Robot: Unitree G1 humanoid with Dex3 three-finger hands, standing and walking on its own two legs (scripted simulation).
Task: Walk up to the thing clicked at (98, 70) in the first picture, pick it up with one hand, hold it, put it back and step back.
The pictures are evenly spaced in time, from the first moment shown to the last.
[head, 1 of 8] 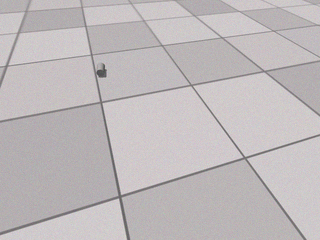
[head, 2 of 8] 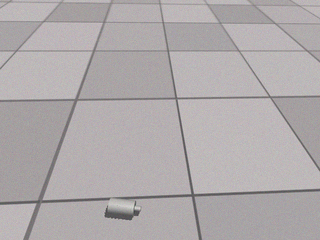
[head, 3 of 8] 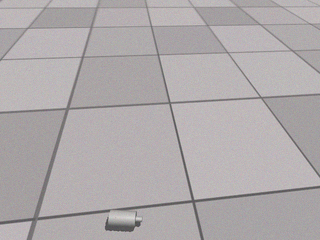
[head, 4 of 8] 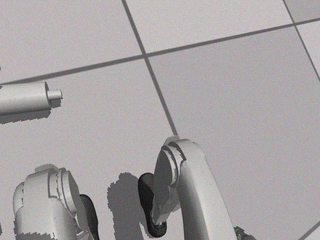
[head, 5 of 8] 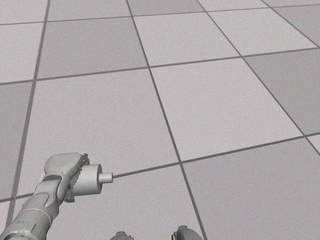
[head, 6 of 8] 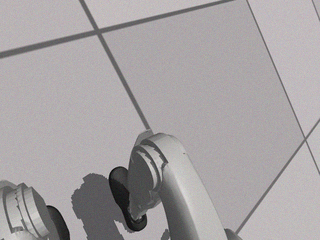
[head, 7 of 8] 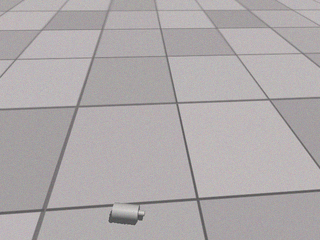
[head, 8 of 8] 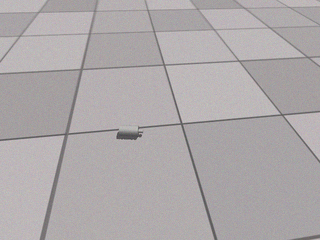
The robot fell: no
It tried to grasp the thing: yes
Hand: left
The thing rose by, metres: 0.67
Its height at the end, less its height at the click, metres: +0.00
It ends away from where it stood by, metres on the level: 0.01
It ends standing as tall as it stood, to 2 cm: yes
